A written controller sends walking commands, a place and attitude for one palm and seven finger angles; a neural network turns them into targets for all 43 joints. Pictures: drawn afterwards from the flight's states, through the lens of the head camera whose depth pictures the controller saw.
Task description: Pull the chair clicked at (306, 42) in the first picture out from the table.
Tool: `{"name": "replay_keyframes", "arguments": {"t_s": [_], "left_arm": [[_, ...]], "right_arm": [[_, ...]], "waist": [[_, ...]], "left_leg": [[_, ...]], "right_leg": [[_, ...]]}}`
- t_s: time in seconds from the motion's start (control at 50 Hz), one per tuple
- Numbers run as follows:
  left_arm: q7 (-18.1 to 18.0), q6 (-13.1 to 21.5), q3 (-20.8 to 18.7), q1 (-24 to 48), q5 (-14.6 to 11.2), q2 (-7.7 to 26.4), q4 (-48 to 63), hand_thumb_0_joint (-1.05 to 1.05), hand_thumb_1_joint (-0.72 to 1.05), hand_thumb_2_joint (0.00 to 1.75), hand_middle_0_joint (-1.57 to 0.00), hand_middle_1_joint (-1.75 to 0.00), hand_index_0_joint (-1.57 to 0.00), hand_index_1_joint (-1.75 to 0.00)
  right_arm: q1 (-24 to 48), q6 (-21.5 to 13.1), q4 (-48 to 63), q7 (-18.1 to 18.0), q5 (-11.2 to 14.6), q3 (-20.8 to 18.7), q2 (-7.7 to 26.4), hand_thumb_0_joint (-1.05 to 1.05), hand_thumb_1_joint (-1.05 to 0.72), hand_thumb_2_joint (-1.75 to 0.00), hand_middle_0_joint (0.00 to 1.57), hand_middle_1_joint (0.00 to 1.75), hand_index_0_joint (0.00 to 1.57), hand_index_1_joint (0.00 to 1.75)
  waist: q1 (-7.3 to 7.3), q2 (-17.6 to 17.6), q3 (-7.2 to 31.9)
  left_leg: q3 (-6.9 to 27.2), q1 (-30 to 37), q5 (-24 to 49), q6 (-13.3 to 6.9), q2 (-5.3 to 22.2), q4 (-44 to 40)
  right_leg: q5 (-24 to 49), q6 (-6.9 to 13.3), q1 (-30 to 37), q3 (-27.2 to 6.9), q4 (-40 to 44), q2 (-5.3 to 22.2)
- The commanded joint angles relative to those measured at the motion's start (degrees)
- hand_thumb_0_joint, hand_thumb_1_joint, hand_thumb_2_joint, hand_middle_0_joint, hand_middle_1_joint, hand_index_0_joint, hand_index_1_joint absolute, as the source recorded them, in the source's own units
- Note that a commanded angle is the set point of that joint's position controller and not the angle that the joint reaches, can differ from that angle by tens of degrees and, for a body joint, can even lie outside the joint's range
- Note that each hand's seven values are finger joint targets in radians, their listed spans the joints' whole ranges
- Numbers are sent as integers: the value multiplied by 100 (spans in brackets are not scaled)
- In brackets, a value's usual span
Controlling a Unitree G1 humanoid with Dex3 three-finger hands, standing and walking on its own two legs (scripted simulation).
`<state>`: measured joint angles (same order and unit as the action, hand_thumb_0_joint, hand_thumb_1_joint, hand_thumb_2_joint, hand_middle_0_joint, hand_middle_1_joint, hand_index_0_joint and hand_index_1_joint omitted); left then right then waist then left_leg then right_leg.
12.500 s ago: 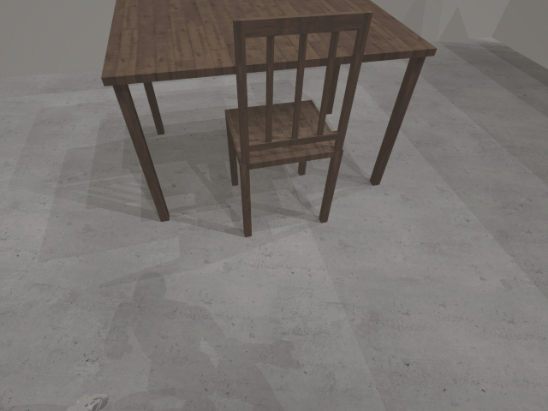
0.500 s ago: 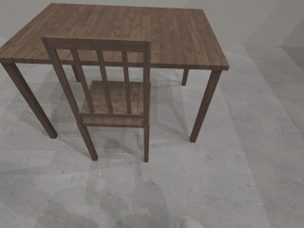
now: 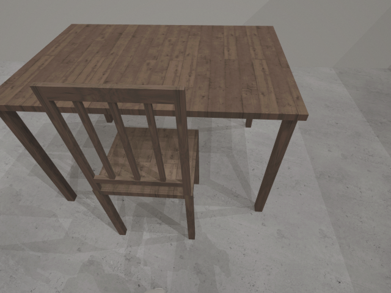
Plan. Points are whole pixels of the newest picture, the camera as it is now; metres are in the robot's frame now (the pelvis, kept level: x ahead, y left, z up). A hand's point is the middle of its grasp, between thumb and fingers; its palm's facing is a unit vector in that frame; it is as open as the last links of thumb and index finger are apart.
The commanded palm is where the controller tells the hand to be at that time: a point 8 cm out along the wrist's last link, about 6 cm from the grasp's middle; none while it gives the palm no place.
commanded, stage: come to a stop and stand still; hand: left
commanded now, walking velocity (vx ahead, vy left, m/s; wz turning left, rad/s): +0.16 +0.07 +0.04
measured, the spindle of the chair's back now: (127, 146) +0.55 +0.27 -0.07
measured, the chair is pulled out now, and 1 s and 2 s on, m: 0.00 0.00 0.00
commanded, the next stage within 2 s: look again from close up in 1.76 s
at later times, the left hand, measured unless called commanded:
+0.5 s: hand out of the picture +0.07 +0.21 -0.18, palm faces +0.05 -0.97 -0.25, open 7.3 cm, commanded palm none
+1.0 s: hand out of the picture +0.02 +0.19 -0.16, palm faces +0.10 -0.96 -0.27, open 7.3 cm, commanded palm none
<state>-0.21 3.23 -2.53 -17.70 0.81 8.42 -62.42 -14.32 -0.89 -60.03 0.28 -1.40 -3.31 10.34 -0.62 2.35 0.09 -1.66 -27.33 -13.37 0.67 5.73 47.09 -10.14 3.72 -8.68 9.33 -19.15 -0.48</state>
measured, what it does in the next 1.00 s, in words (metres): steps on the spot: left foot, then right foot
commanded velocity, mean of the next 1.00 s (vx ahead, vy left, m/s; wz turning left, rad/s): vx -0.03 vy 0.02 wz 0.00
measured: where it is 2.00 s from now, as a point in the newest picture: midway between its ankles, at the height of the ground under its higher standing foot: outside the picture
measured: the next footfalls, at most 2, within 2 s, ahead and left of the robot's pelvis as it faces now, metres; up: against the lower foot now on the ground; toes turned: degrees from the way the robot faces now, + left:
left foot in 0.16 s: +0.12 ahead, +0.15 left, +0.00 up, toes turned +5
right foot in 0.54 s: +0.09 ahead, -0.11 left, +0.00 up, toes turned -5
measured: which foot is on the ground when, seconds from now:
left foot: up 0.00-0.14, down 0.16-0.58, up 0.60-1.00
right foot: down 0.00-0.16, up 0.18-0.52, down 0.54-1.00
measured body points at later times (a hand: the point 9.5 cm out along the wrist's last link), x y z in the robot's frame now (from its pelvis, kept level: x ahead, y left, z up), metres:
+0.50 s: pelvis +0.05 +0.01 -0.01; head +0.07 +0.01 +0.44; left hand +0.07 +0.26 -0.16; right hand +0.13 -0.22 -0.16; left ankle +0.08 +0.15 -0.75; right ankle +0.05 -0.10 -0.73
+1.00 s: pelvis +0.01 +0.00 +0.00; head +0.03 -0.03 +0.45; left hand +0.02 +0.24 -0.14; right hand +0.02 -0.24 -0.17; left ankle -0.03 +0.16 -0.71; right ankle +0.05 -0.11 -0.75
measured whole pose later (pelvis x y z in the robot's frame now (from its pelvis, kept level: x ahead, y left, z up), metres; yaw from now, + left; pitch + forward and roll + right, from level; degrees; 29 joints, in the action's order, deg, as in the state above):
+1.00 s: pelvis +0.01 +0.00 +0.00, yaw +0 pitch +0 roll +3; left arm -1.5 -0.5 -2.9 -15.0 1.3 9.0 -60.2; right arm -15.7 2.7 -62.2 -0.1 -1.0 -3.1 12.2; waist -2.7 1.1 -1.8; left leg -0.3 -15.0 -23.2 1.8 1.5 40.1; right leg -8.2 1.4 -14.5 4.1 -22.3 3.7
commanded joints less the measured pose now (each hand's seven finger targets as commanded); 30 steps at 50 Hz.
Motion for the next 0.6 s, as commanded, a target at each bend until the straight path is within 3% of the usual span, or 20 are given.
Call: {"name": "replay_keyframes", "arguments": {"t_s": [0.0,0.06,0.08,0.1,0.12,0.14,0.16,0.18,0.22,0.26,0.28,0.36,0.38,0.46,0.48,0.5,0.52,0.54,0.56,0.58], "left_arm": [[-52,109,-137,-420,60,806,122,0,90,90,-20,-30,-20,-30],[-81,48,-140,-459,49,774,37,0,90,90,-20,-30,-20,-30],[-96,9,-119,-367,40,736,26,0,90,90,-20,-30,-20,-30],[-122,-43,-52,-341,15,535,-17,0,90,90,-20,-30,-20,-30],[-133,-62,51,-528,-23,279,-40,0,90,90,-20,-30,-20,-30],[-161,-94,129,-728,-75,104,-108,0,90,90,-20,-30,-20,-30],[-204,-134,163,-756,-60,110,-171,0,90,90,-20,-30,-20,-30],[-208,-193,190,-805,-67,94,-244,0,90,90,-20,-30,-20,-30],[-222,-294,157,-733,-51,288,-313,0,90,90,-20,-30,-20,-30],[-217,-357,93,-639,-36,459,-228,0,90,90,-20,-30,-20,-30],[-212,-386,64,-580,-35,529,-176,0,90,90,-20,-30,-20,-30],[-194,-546,-48,-442,16,474,50,0,90,90,-20,-30,-20,-30],[-181,-559,-56,-402,14,462,113,0,90,90,-20,-30,-20,-30],[-159,-536,-70,-547,33,383,197,0,90,90,-20,-30,-20,-30],[-152,-490,-62,-677,38,429,156,0,90,90,-20,-30,-20,-30],[-169,-419,-50,-610,70,557,170,0,90,90,-20,-30,-20,-30],[-192,-322,-34,-306,86,895,233,0,90,90,-20,-30,-20,-30],[-179,-285,-33,-11,55,1166,345,0,90,90,-20,-30,-20,-30],[-160,-293,-24,172,49,1245,436,0,90,90,-20,-30,-20,-30],[-185,-277,-67,295,54,1231,465,0,90,90,-20,-30,-20,-30]], "right_arm": [[24,-94,264,42,7,62,61,0,-90,-90,20,30,20,30],[24,-160,252,14,12,92,90,0,-90,-90,20,30,20,30],[-187,-185,131,-16,21,111,74,0,-90,-90,20,30,20,30],[-474,-239,-8,-56,23,142,157,0,-90,-90,20,30,20,30],[-705,-288,-74,-118,7,123,458,0,-90,-90,20,30,20,30],[-654,-249,-79,-197,32,134,656,0,-90,-90,20,30,20,30],[-492,-161,-81,-241,38,130,662,0,-90,-90,20,30,20,30],[-227,-143,-77,-295,49,174,609,0,-90,-90,20,30,20,30],[-55,-97,-106,-369,80,188,532,0,-90,-90,20,30,20,30],[-109,-34,-120,-412,98,101,629,0,-90,-90,20,30,20,30],[-71,-23,-114,-423,112,55,677,0,-90,-90,20,30,20,30],[190,100,52,-421,59,-103,815,0,-90,-90,20,30,20,30],[270,114,92,-408,48,-110,811,0,-90,-90,20,30,20,30],[605,171,222,-303,8,-135,807,0,-90,-90,20,30,20,30],[668,188,226,-270,34,-117,760,0,-90,-90,20,30,20,30],[546,196,205,-231,59,-80,562,0,-90,-90,20,30,20,30],[372,221,221,-185,129,-6,213,0,-90,-90,20,30,20,30],[366,263,257,-138,120,34,133,0,-90,-90,20,30,20,30],[328,279,216,-97,98,9,215,0,-90,-90,20,30,20,30],[376,333,186,-90,76,8,209,0,-90,-90,20,30,20,30]], "waist": [[-123,-808,-426],[-90,-926,-342],[43,-829,-324],[129,-460,-155],[126,265,154],[6,744,377],[-7,461,204],[-93,438,4],[-37,828,-34],[68,760,132],[63,570,110],[40,583,194],[21,423,162],[-160,608,131],[-253,379,102],[-203,-169,41],[-7,-1153,-9],[40,-1518,-214],[50,-1027,-207],[5,-1448,-382]], "left_leg": [[-88,90,-187,21,-84,-746],[-158,783,-104,-19,-218,-1517],[-210,1401,343,5,-290,-2001],[0,2021,1090,6,-171,-2487],[611,2614,2707,-210,507,-2498],[1130,2745,4163,-613,1198,-2534],[946,2433,4264,-835,1311,-2613],[905,2226,4374,-872,1261,-2741],[768,2469,5297,-820,1131,-2687],[712,2867,5954,-872,1185,-2518],[738,2812,5924,-954,1279,-2527],[681,2336,4593,-1142,1395,-2647],[686,2135,4234,-1157,1409,-2657],[428,1421,2229,-843,1082,-2612],[312,1142,1420,-647,870,-2401],[155,1016,531,-361,408,-2039],[-202,939,-621,-33,-153,-1611],[-199,1108,-1153,48,-370,-1370],[-57,1416,-1245,41,-355,-1117],[-16,1187,-1308,28,-331,-891]], "right_leg": [[536,678,35,-1287,852,1773],[723,561,5,-1154,436,1685],[716,397,-310,-962,122,1495],[821,151,-443,-721,-486,1132],[240,-161,-820,-470,-1073,698],[-852,-404,-839,-330,-1188,505],[-1529,-422,-616,-438,-1347,467],[-1564,-477,-613,-502,-1409,496],[-1407,-504,-703,-658,-1536,540],[-1390,-483,-943,-721,-1791,511],[-1456,-470,-984,-746,-1980,504],[-1714,-483,-1139,-844,-2812,443],[-1719,-459,-1069,-879,-2805,434],[-875,-467,-452,-688,-1872,377],[-345,-477,-103,-678,-1241,376],[166,-457,-14,-989,-428,510],[234,-220,-279,-1984,182,1315],[135,143,-844,-2331,610,1826],[-628,327,-1186,-2276,781,1877],[-890,313,-1237,-2401,930,1774]]}}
